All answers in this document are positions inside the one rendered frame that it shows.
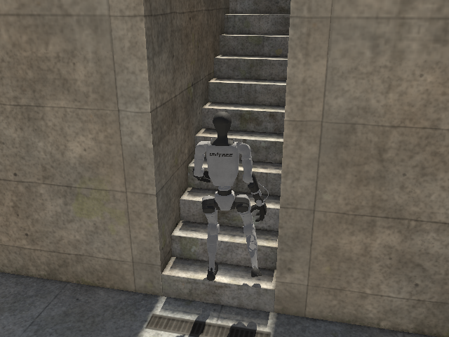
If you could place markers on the left robot hand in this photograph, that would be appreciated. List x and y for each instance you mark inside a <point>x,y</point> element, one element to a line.
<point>204,178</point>

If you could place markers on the right robot hand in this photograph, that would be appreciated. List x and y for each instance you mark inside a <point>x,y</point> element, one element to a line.
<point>261,213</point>

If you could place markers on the robot right forearm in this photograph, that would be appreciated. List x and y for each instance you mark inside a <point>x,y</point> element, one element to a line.
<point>255,191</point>

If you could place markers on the right robot upper arm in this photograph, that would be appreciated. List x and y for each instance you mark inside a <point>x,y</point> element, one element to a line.
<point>247,162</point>

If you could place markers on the robot right thigh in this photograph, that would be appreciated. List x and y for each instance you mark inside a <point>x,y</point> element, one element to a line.
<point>242,204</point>

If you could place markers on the left robot upper arm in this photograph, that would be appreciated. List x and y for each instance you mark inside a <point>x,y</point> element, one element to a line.
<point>199,158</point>

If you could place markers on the right robot shin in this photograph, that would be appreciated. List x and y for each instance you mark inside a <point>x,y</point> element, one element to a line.
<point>252,246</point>

